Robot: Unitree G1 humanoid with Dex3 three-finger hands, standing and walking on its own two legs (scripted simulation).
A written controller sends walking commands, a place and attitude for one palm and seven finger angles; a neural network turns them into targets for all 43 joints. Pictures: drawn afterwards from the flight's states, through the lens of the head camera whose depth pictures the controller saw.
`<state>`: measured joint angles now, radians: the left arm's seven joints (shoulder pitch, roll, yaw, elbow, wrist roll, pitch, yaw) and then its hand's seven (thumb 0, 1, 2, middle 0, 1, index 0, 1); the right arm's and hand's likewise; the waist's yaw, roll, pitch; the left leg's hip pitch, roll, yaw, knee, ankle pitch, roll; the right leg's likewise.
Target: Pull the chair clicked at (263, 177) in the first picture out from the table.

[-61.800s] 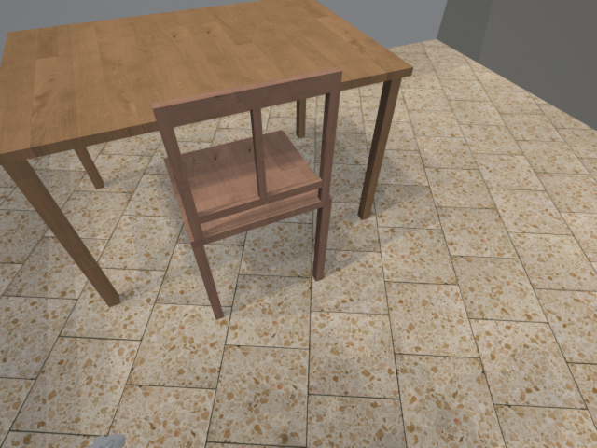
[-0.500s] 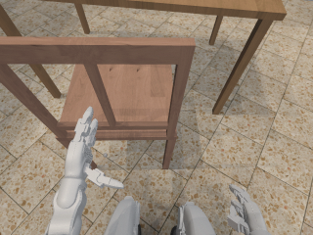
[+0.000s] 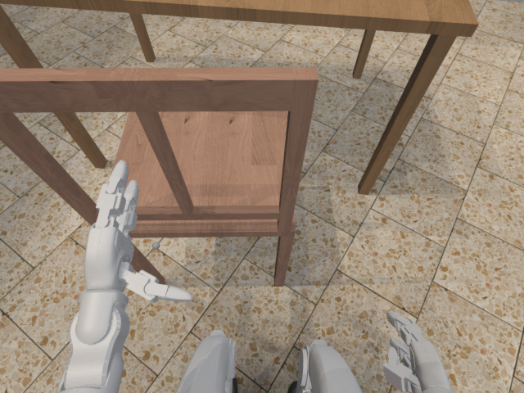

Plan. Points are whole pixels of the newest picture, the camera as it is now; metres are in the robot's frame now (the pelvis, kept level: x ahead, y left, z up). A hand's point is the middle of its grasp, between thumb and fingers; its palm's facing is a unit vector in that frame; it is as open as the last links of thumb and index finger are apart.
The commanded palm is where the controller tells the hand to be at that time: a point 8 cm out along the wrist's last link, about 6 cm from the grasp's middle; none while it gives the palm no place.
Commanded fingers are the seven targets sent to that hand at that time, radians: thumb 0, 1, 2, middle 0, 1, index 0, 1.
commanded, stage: aim the fingers beside a spindle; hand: left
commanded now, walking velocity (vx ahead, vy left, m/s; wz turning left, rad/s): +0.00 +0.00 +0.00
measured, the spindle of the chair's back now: (171, 169) +0.45 +0.18 +0.03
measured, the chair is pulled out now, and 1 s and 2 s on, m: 0.23 0.23 0.23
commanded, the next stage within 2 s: none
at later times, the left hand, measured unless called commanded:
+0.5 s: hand (188, 282) +0.27 +0.13 +0.00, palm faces -0.04 -1.00 +0.00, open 17.0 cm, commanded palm +0.27 +0.20 +0.03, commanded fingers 0.00 -0.50 0.30 -0.06 -0.08 -0.06 -0.08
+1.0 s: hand (149, 239) +0.31 +0.17 +0.08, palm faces +0.11 -0.99 -0.09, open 16.9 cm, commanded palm +0.27 +0.21 +0.03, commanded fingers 0.00 -0.50 0.30 -0.06 -0.08 -0.06 -0.08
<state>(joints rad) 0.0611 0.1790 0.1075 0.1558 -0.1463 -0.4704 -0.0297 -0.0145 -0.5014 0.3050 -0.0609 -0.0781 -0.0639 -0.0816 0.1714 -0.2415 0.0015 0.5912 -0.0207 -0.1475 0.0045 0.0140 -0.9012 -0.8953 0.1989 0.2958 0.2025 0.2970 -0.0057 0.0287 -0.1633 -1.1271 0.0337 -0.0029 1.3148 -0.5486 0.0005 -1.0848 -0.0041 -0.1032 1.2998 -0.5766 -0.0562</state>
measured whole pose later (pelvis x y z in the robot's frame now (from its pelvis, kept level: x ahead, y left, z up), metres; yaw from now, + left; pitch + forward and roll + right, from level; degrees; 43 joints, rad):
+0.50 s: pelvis +0.00 +0.00 +0.00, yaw +0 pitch +21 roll -1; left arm 0.11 0.13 0.00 0.26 -0.15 -0.39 -0.11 -0.01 -0.50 0.31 -0.05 -0.08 -0.06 -0.08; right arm 0.18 -0.25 0.01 0.57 0.00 -0.17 -0.01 0.01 -0.90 -0.90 0.20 0.30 0.20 0.30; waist 0.00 0.03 -0.16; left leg -1.13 0.03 0.00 1.31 -0.54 0.00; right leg -1.09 -0.01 -0.10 1.30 -0.57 -0.06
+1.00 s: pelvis +0.00 +0.00 +0.00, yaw +0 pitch +21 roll -1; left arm 0.05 0.19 0.12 0.11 -0.14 -0.54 -0.01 -0.02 -0.50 0.30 -0.06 -0.08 -0.06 -0.08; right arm 0.19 -0.25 0.00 0.61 -0.02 -0.18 0.00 0.01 -0.90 -0.90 0.20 0.30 0.20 0.30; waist -0.01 0.03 -0.16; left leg -1.14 0.03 -0.01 1.33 -0.55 0.00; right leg -1.10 0.00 -0.10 1.31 -0.58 -0.06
